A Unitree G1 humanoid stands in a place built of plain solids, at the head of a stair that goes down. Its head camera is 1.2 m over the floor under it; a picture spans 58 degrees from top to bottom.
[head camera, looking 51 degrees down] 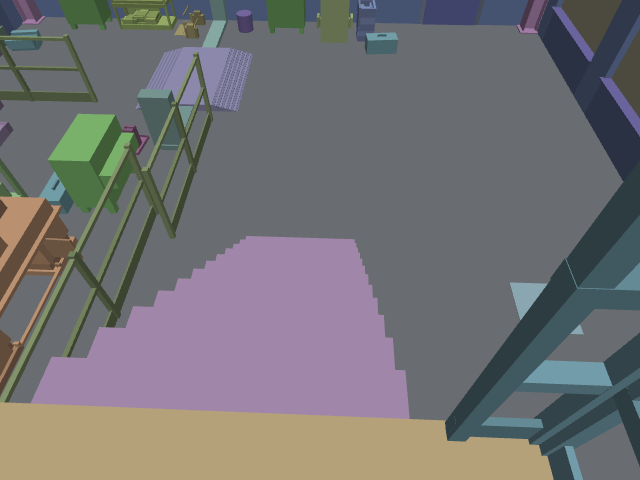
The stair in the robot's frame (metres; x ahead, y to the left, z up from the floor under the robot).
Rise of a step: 0.21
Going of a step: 0.22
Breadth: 1.22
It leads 2 degrees to the right of straight ahead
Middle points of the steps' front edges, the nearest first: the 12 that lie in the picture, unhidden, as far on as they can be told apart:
0.38 0.33 0.00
0.60 0.32 -0.21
0.83 0.31 -0.42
1.05 0.30 -0.63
1.27 0.29 -0.84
1.50 0.28 -1.05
1.72 0.27 -1.26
1.94 0.26 -1.47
2.17 0.26 -1.68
2.39 0.25 -1.90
2.61 0.24 -2.11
2.83 0.23 -2.32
